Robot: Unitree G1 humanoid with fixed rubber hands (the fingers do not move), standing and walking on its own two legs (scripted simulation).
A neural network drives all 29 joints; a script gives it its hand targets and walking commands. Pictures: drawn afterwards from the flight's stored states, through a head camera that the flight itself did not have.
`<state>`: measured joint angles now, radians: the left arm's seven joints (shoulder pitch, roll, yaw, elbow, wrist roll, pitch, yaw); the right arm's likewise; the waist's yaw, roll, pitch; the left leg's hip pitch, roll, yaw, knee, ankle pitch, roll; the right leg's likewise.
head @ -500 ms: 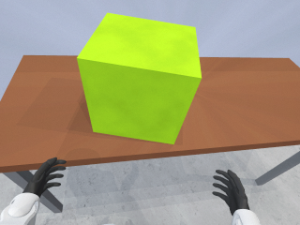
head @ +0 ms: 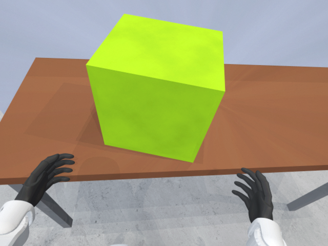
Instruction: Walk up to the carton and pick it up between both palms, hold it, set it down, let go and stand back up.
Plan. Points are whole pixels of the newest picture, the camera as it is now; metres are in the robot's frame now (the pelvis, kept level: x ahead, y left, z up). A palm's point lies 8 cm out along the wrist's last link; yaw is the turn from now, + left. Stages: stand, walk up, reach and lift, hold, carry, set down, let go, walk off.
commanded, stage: reach and lift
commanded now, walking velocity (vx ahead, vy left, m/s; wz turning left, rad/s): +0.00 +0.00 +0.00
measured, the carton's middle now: (160, 91) +0.49 +0.05 +0.08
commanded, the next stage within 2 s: none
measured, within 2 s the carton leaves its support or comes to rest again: neither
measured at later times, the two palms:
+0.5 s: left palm (36, 153) +0.24 +0.28 +0.10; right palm (248, 183) +0.24 -0.16 +0.08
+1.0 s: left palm (47, 111) +0.32 +0.28 +0.14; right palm (249, 145) +0.30 -0.15 +0.13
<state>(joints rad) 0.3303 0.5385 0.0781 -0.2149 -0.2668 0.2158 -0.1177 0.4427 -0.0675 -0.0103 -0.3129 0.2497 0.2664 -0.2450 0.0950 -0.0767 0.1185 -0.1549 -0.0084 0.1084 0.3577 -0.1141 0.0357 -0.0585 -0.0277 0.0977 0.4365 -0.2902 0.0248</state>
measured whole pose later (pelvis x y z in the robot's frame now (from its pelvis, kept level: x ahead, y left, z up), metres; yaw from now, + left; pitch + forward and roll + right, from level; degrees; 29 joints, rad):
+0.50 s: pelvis +0.00 +0.00 +0.00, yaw +0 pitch -5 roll +1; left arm 0.04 0.60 0.08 -0.18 -0.32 0.41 -0.13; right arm 0.25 -0.07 0.01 -0.38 0.29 0.46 -0.29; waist 0.10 -0.08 0.11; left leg -0.15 -0.01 0.11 0.36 -0.12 0.04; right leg -0.05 -0.03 0.10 0.43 -0.29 0.02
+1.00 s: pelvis +0.01 +0.00 +0.00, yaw +0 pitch -5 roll +1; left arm -0.32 0.60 0.11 0.01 -0.32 0.60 -0.15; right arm -0.11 -0.14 -0.01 -0.31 0.35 0.62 -0.34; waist 0.06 -0.07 0.11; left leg -0.15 -0.01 0.11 0.35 -0.12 0.03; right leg -0.05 -0.03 0.10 0.43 -0.30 0.02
